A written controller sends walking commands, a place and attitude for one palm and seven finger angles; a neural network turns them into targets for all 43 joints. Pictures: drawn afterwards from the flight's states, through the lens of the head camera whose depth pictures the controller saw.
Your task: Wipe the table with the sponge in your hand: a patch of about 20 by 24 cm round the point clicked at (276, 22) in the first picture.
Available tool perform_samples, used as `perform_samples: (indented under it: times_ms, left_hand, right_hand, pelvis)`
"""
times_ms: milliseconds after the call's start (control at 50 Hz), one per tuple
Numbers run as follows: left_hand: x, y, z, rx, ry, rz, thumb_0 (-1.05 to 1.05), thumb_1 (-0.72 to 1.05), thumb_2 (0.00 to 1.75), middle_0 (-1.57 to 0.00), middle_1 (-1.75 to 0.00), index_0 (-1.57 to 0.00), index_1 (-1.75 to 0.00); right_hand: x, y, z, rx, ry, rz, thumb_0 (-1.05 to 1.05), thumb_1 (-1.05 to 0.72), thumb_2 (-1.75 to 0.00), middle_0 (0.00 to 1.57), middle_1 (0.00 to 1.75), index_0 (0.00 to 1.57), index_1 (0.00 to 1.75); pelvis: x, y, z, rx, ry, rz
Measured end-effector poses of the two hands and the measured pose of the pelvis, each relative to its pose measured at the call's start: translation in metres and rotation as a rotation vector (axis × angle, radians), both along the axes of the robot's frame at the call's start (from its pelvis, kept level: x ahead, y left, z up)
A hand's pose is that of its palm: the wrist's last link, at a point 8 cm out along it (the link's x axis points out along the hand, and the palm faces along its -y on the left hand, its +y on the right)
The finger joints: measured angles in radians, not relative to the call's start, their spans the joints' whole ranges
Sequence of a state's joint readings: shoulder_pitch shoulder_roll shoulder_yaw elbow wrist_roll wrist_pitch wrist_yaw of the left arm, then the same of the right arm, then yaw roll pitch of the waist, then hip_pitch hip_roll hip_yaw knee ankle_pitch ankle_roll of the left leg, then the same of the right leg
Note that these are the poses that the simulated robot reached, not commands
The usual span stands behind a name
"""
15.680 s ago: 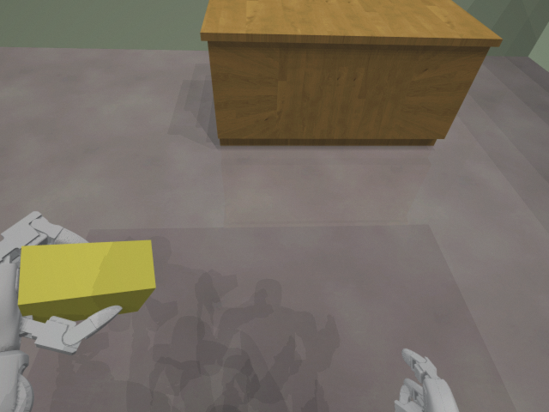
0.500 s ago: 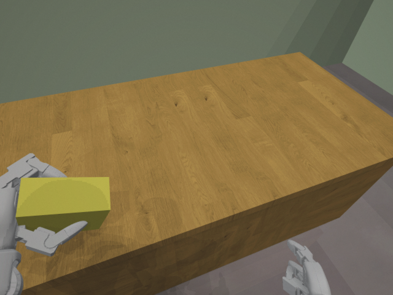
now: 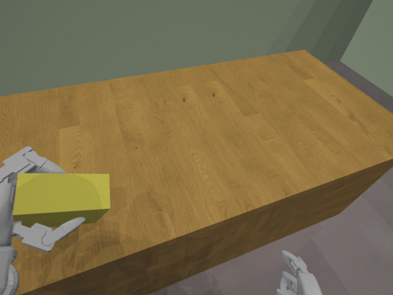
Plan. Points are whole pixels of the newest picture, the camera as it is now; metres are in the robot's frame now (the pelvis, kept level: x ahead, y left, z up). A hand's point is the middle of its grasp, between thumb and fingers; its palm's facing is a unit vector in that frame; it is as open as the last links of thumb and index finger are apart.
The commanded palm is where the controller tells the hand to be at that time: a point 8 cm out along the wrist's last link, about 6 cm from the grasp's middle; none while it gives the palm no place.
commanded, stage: look again from close up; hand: left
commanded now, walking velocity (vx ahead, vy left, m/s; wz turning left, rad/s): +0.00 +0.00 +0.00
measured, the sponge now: (76, 201) +0.22 +0.22 +0.13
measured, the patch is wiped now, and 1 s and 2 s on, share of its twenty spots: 0.00 0.00 0.00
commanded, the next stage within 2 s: come to a stop and stand still in 0.30 s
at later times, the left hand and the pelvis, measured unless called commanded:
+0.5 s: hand (61, 193) +0.23 +0.24 +0.14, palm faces +0.33 -0.84 -0.43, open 9.7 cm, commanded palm +0.17 +0.26 +0.17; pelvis +0.01 -0.01 +0.00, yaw +0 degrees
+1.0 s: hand (30, 179) +0.23 +0.27 +0.17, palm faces +0.42 -0.78 -0.45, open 9.7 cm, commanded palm +0.16 +0.28 +0.17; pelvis +0.00 +0.00 +0.00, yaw +0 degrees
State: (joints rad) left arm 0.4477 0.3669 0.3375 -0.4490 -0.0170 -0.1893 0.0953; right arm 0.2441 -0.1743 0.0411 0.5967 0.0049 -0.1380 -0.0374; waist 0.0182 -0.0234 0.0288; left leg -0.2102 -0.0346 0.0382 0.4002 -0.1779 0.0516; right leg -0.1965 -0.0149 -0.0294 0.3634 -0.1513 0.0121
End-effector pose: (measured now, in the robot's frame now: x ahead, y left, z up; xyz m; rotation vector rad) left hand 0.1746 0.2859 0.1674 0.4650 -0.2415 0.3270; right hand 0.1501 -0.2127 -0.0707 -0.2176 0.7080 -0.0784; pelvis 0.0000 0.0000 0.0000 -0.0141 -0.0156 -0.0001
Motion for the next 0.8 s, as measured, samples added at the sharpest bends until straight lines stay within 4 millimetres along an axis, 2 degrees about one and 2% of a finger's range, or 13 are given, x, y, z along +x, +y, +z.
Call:
perform_samples:
  times_ms: [80,100,140,200,260,320,380,460,540,600,660,720,800]
  left_hand:
    - [0.001,-0.005,0.001,-0.001,0.003,-0.001,0.00,-0.47,1.02,-0.80,-1.33,-0.79,-1.34]
    - [0.004,-0.002,0.007,0.076,-0.005,-0.007,0.00,-0.47,1.02,-0.80,-1.33,-0.79,-1.34]
    - [0.014,0.013,0.024,0.160,-0.079,0.006,0.00,-0.47,1.02,-0.80,-1.33,-0.79,-1.34]
    - [0.023,0.028,0.034,0.125,-0.147,0.069,0.00,-0.47,1.02,-0.80,-1.33,-0.79,-1.34]
    - [0.023,0.013,0.027,0.070,-0.132,0.040,0.00,-0.47,1.02,-0.80,-1.33,-0.79,-1.34]
    - [0.018,-0.016,0.008,0.024,-0.053,-0.059,0.00,-0.47,1.02,-0.80,-1.33,-0.79,-1.34]
    - [0.014,-0.028,-0.011,0.003,0.027,-0.115,0.00,-0.47,1.02,-0.80,-1.33,-0.79,-1.34]
    - [0.017,-0.013,-0.019,0.016,0.053,-0.072,0.00,-0.47,1.02,-0.80,-1.33,-0.79,-1.34]
    - [0.022,0.002,-0.003,0.032,-0.030,-0.004,0.00,-0.47,1.02,-0.80,-1.33,-0.79,-1.34]
    - [0.024,-0.001,0.012,0.031,-0.108,-0.008,0.00,-0.47,1.02,-0.80,-1.33,-0.79,-1.34]
    - [0.025,-0.009,0.018,0.024,-0.137,-0.045,0.00,-0.47,1.02,-0.80,-1.33,-0.79,-1.34]
    - [0.025,-0.010,0.012,0.010,-0.099,-0.065,0.00,-0.47,1.02,-0.80,-1.33,-0.79,-1.34]
    - [0.023,-0.002,-0.004,-0.010,-0.022,-0.044,0.00,-0.47,1.02,-0.80,-1.33,-0.79,-1.34]
  right_hand:
    - [0.002,-0.004,-0.001,0.005,-0.003,-0.003,0.01,-0.90,-0.90,0.21,0.30,0.20,0.30]
    - [0.003,-0.005,-0.001,-0.010,-0.005,0.021,0.01,-0.90,-0.90,0.20,0.30,0.20,0.30]
    - [0.004,-0.006,-0.004,-0.020,0.014,0.061,0.01,-0.90,-0.90,0.20,0.30,0.20,0.30]
    - [0.006,-0.011,-0.004,-0.002,0.000,0.061,0.01,-0.90,-0.90,0.20,0.30,0.20,0.30]
    - [0.007,-0.018,-0.002,0.022,-0.037,0.031,0.01,-0.90,-0.90,0.20,0.30,0.20,0.30]
    - [0.008,-0.022,-0.001,0.018,-0.048,0.008,0.01,-0.90,-0.90,0.20,0.30,0.20,0.30]
    - [0.009,-0.025,-0.001,-0.005,-0.023,-0.004,0.01,-0.90,-0.90,0.20,0.30,0.20,0.30]
    - [0.015,-0.026,0.002,-0.043,0.007,0.011,0.01,-0.90,-0.90,0.20,0.30,0.20,0.30]
    - [0.026,-0.022,0.005,-0.060,-0.001,0.041,0.02,-0.90,-0.90,0.20,0.30,0.20,0.30]
    - [0.038,-0.017,0.008,-0.055,-0.032,0.056,0.02,-0.90,-0.90,0.20,0.30,0.20,0.30]
    - [0.047,-0.012,0.013,-0.038,-0.069,0.053,0.02,-0.90,-0.90,0.20,0.30,0.20,0.30]
    - [0.052,-0.007,0.018,-0.024,-0.095,0.040,0.01,-0.90,-0.90,0.20,0.30,0.20,0.30]
    - [0.050,-0.003,0.020,-0.021,-0.101,0.030,0.01,-0.90,-0.90,0.20,0.30,0.20,0.30]
  pelvis:
    - [0.001,-0.003,0.000,-0.001,0.000,0.001]
    - [-0.001,-0.005,-0.001,-0.004,0.003,0.006]
    - [-0.006,-0.011,-0.003,-0.002,0.010,0.013]
    - [-0.008,-0.014,-0.004,-0.001,0.009,-0.002]
    - [-0.005,-0.011,-0.004,0.000,0.009,-0.020]
    - [0.001,-0.008,-0.003,0.000,0.013,-0.025]
    - [0.006,-0.010,-0.003,-0.001,0.018,-0.022]
    - [0.009,-0.014,-0.003,-0.002,0.020,-0.010]
    - [0.011,-0.015,-0.003,-0.006,0.015,-0.003]
    - [0.014,-0.012,-0.003,-0.009,0.013,-0.005]
    - [0.016,-0.008,-0.002,-0.010,0.013,-0.011]
    - [0.018,-0.006,-0.002,-0.011,0.014,-0.016]
    - [0.016,-0.004,-0.001,-0.009,0.013,-0.014]
